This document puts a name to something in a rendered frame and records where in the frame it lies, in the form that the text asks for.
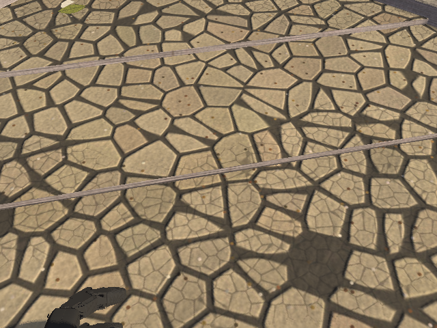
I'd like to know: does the left robot hand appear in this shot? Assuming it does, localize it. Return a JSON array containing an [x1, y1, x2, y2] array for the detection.
[[44, 287, 126, 328]]

